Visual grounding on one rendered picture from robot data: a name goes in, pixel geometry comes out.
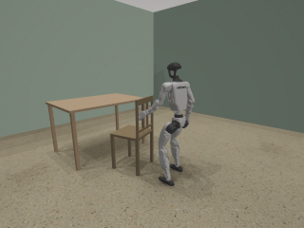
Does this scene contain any chair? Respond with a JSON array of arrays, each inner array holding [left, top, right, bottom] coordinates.
[[110, 95, 154, 176]]

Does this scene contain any right robot forearm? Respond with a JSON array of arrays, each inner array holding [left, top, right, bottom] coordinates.
[[184, 103, 195, 119]]

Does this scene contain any robot left foot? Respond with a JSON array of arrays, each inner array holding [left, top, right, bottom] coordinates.
[[159, 176, 175, 186]]

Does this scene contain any left robot forearm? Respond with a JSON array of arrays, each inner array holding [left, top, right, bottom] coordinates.
[[144, 100, 159, 116]]

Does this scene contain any robot left hand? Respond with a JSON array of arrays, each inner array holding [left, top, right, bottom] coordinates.
[[139, 111, 146, 121]]

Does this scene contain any robot right shin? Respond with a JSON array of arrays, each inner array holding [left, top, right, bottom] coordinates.
[[170, 139, 180, 167]]

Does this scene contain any left robot upper arm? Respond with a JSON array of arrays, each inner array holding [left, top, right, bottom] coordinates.
[[158, 82, 173, 106]]

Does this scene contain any table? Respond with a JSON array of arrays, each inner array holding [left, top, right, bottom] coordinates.
[[46, 93, 145, 171]]

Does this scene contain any right robot upper arm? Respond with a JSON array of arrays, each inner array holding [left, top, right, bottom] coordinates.
[[185, 82, 195, 105]]

